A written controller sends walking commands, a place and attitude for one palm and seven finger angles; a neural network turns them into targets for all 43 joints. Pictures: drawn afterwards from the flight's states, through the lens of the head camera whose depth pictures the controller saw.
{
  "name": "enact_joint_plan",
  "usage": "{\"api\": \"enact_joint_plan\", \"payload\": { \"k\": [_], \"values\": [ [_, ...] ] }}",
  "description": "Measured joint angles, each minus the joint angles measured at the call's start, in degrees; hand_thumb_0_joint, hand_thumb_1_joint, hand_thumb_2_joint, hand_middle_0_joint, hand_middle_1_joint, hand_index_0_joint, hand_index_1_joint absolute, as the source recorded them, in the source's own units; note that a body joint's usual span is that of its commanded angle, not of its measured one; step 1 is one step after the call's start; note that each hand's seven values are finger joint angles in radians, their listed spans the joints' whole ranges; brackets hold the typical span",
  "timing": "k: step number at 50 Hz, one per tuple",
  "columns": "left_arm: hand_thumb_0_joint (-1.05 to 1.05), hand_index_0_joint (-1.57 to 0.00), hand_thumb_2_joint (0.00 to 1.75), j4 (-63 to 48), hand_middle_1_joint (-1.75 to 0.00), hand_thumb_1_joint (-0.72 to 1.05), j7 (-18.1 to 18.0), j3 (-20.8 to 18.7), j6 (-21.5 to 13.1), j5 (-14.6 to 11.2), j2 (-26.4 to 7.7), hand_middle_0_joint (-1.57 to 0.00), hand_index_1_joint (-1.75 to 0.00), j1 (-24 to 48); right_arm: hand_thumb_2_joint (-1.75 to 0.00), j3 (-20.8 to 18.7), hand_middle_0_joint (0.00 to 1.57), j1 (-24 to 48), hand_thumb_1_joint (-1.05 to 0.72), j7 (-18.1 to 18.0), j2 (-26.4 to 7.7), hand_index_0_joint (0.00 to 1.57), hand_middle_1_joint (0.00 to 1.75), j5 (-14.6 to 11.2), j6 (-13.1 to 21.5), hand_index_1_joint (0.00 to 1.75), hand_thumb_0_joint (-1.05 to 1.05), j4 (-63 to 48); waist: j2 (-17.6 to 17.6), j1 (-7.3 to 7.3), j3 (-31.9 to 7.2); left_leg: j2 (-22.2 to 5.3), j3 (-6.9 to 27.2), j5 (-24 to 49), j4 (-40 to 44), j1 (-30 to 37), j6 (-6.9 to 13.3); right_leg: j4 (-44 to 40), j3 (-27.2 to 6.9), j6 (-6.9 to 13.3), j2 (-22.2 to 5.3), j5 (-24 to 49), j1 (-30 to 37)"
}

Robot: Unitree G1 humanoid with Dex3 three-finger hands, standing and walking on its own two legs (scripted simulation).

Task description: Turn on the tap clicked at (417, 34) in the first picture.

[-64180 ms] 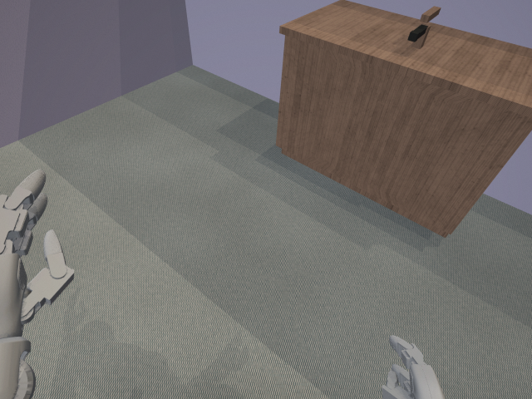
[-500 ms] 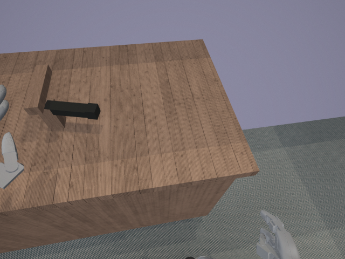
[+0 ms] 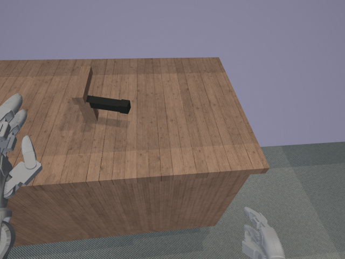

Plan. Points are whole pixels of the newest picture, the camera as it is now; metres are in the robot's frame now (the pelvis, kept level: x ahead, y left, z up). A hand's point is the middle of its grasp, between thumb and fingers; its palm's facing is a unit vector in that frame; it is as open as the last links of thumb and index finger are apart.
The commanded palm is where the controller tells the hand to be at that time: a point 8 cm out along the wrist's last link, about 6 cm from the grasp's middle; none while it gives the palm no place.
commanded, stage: come to a stop and stand still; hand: left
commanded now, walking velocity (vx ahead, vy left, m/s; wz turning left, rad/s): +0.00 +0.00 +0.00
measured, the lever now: (124, 106) +0.48 +0.19 +0.06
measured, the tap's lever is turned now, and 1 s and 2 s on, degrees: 75 75 75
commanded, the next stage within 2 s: look again from close up in 0.18 s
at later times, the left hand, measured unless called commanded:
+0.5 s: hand (73, 132) +0.28 +0.21 +0.19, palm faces +0.33 -0.88 -0.35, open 7.5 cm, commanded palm +0.20 +0.25 +0.18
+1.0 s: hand (40, 124) +0.28 +0.27 +0.19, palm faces +0.42 -0.83 -0.38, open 7.4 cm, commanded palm +0.19 +0.26 +0.18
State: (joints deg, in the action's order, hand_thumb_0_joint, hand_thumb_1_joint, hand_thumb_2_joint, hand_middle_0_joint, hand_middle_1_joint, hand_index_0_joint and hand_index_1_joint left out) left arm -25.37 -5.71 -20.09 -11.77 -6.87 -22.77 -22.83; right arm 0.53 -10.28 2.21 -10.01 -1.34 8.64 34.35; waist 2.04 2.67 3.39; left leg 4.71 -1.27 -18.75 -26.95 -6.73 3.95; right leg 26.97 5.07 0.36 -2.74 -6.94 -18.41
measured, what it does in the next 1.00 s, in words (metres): stands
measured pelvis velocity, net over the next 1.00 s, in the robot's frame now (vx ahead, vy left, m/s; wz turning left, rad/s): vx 0.00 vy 0.00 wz -0.11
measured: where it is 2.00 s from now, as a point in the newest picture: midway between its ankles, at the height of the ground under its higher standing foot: outside the picture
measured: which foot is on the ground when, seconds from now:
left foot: down 0.00-1.00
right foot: down 0.00-1.00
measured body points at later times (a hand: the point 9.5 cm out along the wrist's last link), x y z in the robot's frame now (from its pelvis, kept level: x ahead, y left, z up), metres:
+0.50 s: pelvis +0.01 -0.01 +0.00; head +0.04 -0.02 +0.44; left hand +0.25 +0.26 +0.20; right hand +0.16 -0.24 -0.09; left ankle -0.04 +0.07 -0.74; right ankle +0.08 -0.12 -0.73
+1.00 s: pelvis +0.00 +0.00 -0.01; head +0.02 +0.01 +0.44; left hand +0.25 +0.31 +0.21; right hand +0.17 -0.23 -0.07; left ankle -0.04 +0.07 -0.74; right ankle +0.08 -0.12 -0.73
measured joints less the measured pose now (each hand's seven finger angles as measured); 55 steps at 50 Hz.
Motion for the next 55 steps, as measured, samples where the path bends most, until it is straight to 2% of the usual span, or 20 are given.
{"api": "enact_joint_plan", "payload": {
  "k": [14,15,16,18,19,21,22,24,26,28,31,35,38,44,45,46,48,51,53,55],
  "values": [
    [0.02,-0.21,0.90,0.7,-0.30,0.89,0.2,0.2,-1.6,0.3,-0.4,-0.21,-0.30,-3.1,-0.90,-2.0,0.20,-4.3,-0.90,-0.3,-2.6,0.20,0.30,-0.3,1.0,0.30,0.02,1.8,-1.3,-2.61,1.5,-0.9,0.1,0.1,0.4,-0.4,-0.5,-1.8,0.3,0.5,0.9,0.8,0.2],
    [0.02,-0.21,0.90,0.6,-0.30,0.88,1.2,-0.7,-1.1,3.4,-2.4,-0.21,-0.30,-0.3,-0.90,-2.1,0.20,-5.0,-0.90,-0.9,-2.8,0.20,0.30,0.5,2.0,0.30,0.01,1.3,-1.3,-1.33,2.2,-1.2,0.1,-0.5,-1.1,-1.1,-0.5,-0.9,0.3,0.7,1.3,0.4,-0.3],
    [0.02,-0.21,0.90,2.4,-0.30,0.88,2.6,-2.2,-2.4,4.9,-5.1,-0.21,-0.30,4.2,-0.90,-1.9,0.20,-5.4,-0.90,-1.3,-2.7,0.20,0.30,0.9,3.0,0.30,0.01,1.8,-0.9,0.02,2.5,-1.5,0.1,-1.2,-2.8,-2.2,-0.6,0.3,0.3,1.0,1.5,-0.1,-1.2],
    [0.02,-0.21,0.90,5.6,-0.30,0.88,3.0,-6.2,-3.7,4.1,-7.5,-0.21,-0.30,10.6,-0.90,-0.6,0.20,-4.2,-0.90,-0.8,-2.1,0.20,0.30,0.7,2.6,0.30,0.01,2.9,0.5,1.58,3.3,-1.9,-1.3,-1.6,-2.8,-1.5,-0.7,1.6,-1.0,1.7,2.1,-0.4,-1.7],
    [0.02,-0.21,0.90,6.9,-0.30,0.88,2.7,-7.7,-4.0,3.6,-7.5,-0.21,-0.30,12.5,-0.90,-0.2,0.20,-3.8,-0.90,-0.5,-1.8,0.20,0.30,0.7,2.5,0.30,0.02,2.6,0.8,1.76,3.2,-2.1,-2.2,-1.8,-2.5,-1.1,-0.9,1.9,-1.7,1.8,2.5,-0.5,-1.8],
    [0.02,-0.21,0.90,7.8,-0.30,0.88,1.9,-8.7,-4.2,2.6,-5.3,-0.21,-0.30,13.6,-0.90,0.1,0.20,-3.6,-0.90,0.3,-1.8,0.20,0.30,0.5,2.7,0.30,0.02,1.3,0.3,1.24,2.8,-2.5,-3.5,-2.1,-2.1,0.1,-1.3,2.4,-3.0,1.8,3.2,-0.8,-1.5],
    [0.02,-0.21,0.90,7.7,-0.30,0.89,1.6,-8.0,-4.3,2.2,-3.4,-0.20,-0.30,12.9,-0.90,0.0,0.20,-3.5,-0.90,0.8,-2.0,0.20,0.30,0.2,2.9,0.30,0.02,0.5,-0.4,0.84,2.6,-2.5,-4.1,-2.3,-1.8,0.8,-1.3,2.6,-3.6,1.7,3.4,-1.0,-1.3],
    [0.02,-0.20,0.90,6.7,-0.30,0.89,1.5,-4.6,-4.4,2.1,0.6,-0.20,-0.30,10.2,-0.90,-0.2,0.20,-3.4,-0.90,1.4,-2.4,0.20,0.30,-0.3,3.0,0.30,0.02,-0.9,-1.9,-0.29,2.1,-2.6,-5.0,-2.8,-1.4,1.8,-1.1,3.1,-4.5,1.4,3.7,-1.5,-1.0],
    [0.02,-0.20,0.90,6.0,-0.30,0.89,2.1,-0.5,-4.4,2.9,3.1,-0.20,-0.30,6.7,-0.90,-0.3,0.20,-3.1,-0.90,1.4,-2.2,0.20,0.30,-0.3,2.7,0.30,0.01,-1.5,-2.8,-1.53,1.7,-2.8,-5.4,-3.2,-1.4,2.3,-1.0,3.2,-4.8,1.2,4.0,-2.0,-0.7],
    [0.02,-0.20,0.90,5.6,-0.30,0.89,3.0,1.8,-4.3,3.7,3.2,-0.20,-0.30,3.7,-0.90,0.0,0.20,-2.6,-0.90,1.1,-1.5,0.20,0.30,-0.1,1.9,0.30,0.01,-1.5,-2.4,-2.71,1.6,-3.2,-5.4,-3.3,-1.2,2.4,-1.2,2.8,-4.8,1.4,4.4,-2.0,-0.5],
    [0.02,-0.21,0.90,4.6,-0.30,0.88,3.6,1.4,-4.1,4.2,0.8,-0.21,-0.30,1.1,-0.90,0.4,0.20,-2.5,-0.90,0.2,-0.3,0.20,0.30,0.4,0.9,0.30,0.01,-1.8,-0.2,-3.59,2.0,-3.9,-4.9,-3.2,-1.1,1.9,-1.6,1.4,-4.2,2.0,5.1,-1.4,-0.3],
    [0.02,-0.22,0.90,0.9,-0.30,0.88,2.9,-2.5,-4.0,4.0,-2.3,-0.22,-0.30,0.7,-0.90,0.1,0.20,-3.2,-0.90,-0.4,-0.7,0.20,0.30,0.9,1.0,0.30,0.01,-2.3,1.5,-2.71,3.3,-4.7,-4.2,-3.0,-1.3,1.3,-2.0,-0.3,-3.4,2.3,5.6,-0.4,0.2],
    [0.02,-0.22,0.90,-2.3,-0.30,0.88,1.9,-4.3,-4.7,3.5,-2.3,-0.21,-0.30,1.0,-0.90,-0.6,0.20,-3.3,-0.90,-0.5,-2.2,0.20,0.30,0.9,1.7,0.30,0.01,-2.1,0.7,-1.84,3.4,-4.7,-3.9,-3.3,-1.9,1.1,-1.9,-1.0,-3.0,2.0,5.5,-0.1,0.6],
    [0.02,-0.21,0.90,-1.8,-0.30,0.88,1.2,-3.1,-5.6,3.5,-0.2,-0.21,-0.30,0.9,-0.90,-1.4,0.20,-2.1,-0.90,-0.8,-3.1,0.20,0.30,0.7,1.0,0.30,0.01,-1.1,-0.5,-0.93,1.2,-3.6,-4.4,-2.8,-0.7,2.3,-0.9,-1.3,-3.8,0.9,4.6,0.2,1.4],
    [0.02,-0.21,0.90,-0.1,-0.30,0.88,2.2,-3.4,-5.0,6.3,-1.5,-0.21,-0.30,4.0,-0.90,-1.4,0.20,-2.5,-0.90,-1.3,-3.1,0.20,0.30,1.5,1.9,0.30,0.01,-1.3,-0.5,0.10,1.5,-3.6,-4.4,-3.0,-1.6,1.9,-0.7,-0.6,-3.8,0.8,4.5,0.0,1.1],
    [0.02,-0.21,0.90,3.7,-0.30,0.88,3.6,-4.0,-6.0,7.2,-3.5,-0.21,-0.30,8.6,-0.90,-1.3,0.20,-2.8,-0.90,-1.6,-3.0,0.20,0.30,1.6,2.7,0.30,0.01,-0.9,-0.2,0.96,1.7,-3.4,-4.2,-3.3,-2.6,1.2,-0.5,0.3,-3.6,0.8,4.2,-0.2,0.5],
    [0.01,-0.21,0.90,9.8,-0.30,0.88,4.0,-5.9,-5.2,5.9,-4.8,-0.21,-0.30,14.3,-0.90,-0.6,0.20,-1.9,-0.90,-1.2,-2.3,0.20,0.30,0.9,1.8,0.30,0.01,-0.6,0.6,1.75,2.2,-2.4,-5.0,-2.9,-2.1,2.0,-0.3,2.1,-4.5,1.0,3.5,-0.6,0.0],
    [0.02,-0.21,0.90,11.9,-0.30,0.88,2.5,-7.0,-2.9,3.7,-2.2,-0.21,-0.30,14.5,-0.90,-0.1,0.20,-1.8,-0.90,0.0,-1.6,0.20,0.30,0.4,1.4,0.30,0.01,-2.6,0.2,1.19,2.1,-1.1,-6.8,-2.9,-1.8,3.1,0.2,6.3,-5.8,1.2,2.5,-2.4,-1.2],
    [0.02,-0.20,0.90,9.4,-0.30,0.89,1.9,-5.1,-2.2,3.0,1.1,-0.20,-0.30,10.6,-0.90,0.0,0.20,-2.4,-0.90,0.8,-1.4,0.20,0.30,0.1,1.3,0.30,0.01,-3.7,-0.8,0.74,1.9,-0.5,-8.2,-3.5,-1.9,3.9,0.7,8.3,-5.6,0.8,1.7,-4.0,-1.2],
    [0.02,-0.20,0.90,6.8,-0.30,0.89,2.1,-1.6,-2.2,3.4,3.8,-0.20,-0.30,6.9,-0.90,0.2,0.20,-2.9,-0.90,1.0,-1.1,0.20,0.30,0.0,1.0,0.30,0.01,-3.8,-1.9,0.05,1.8,-0.6,-8.6,-4.3,-2.8,4.1,0.8,8.8,-5.6,0.3,1.8,-5.0,-1.0]
  ]
}}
